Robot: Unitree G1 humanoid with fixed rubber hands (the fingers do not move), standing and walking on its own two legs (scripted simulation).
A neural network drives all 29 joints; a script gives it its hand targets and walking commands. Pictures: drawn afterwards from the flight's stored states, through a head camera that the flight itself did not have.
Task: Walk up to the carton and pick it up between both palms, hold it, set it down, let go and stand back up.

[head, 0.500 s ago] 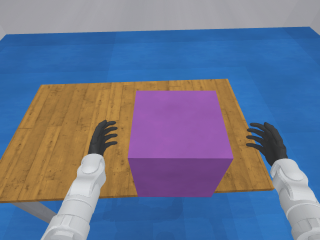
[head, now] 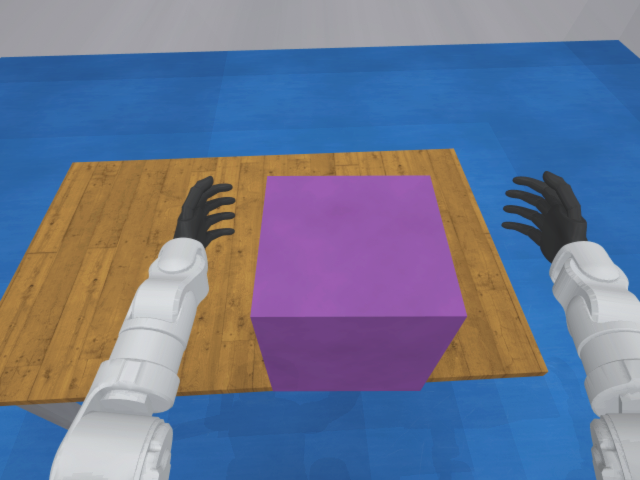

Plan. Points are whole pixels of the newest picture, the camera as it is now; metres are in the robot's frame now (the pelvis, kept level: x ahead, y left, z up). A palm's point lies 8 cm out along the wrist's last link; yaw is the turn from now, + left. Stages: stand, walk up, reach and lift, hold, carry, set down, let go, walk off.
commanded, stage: reach and lift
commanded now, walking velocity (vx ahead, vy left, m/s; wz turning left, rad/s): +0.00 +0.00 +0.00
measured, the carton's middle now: (347, 288) +0.43 -0.01 -0.07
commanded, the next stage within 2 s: none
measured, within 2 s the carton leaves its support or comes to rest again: neither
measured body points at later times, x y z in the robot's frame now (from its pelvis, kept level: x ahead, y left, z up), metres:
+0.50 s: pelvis +0.00 +0.00 -0.01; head +0.06 +0.00 +0.44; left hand +0.42 +0.20 +0.04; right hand +0.44 -0.23 +0.05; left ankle -0.02 +0.14 -0.74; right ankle +0.02 -0.10 -0.74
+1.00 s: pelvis -0.04 -0.01 -0.06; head +0.07 -0.03 +0.38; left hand +0.41 +0.17 -0.02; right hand +0.42 -0.25 -0.02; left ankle -0.02 +0.14 -0.74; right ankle +0.02 -0.10 -0.74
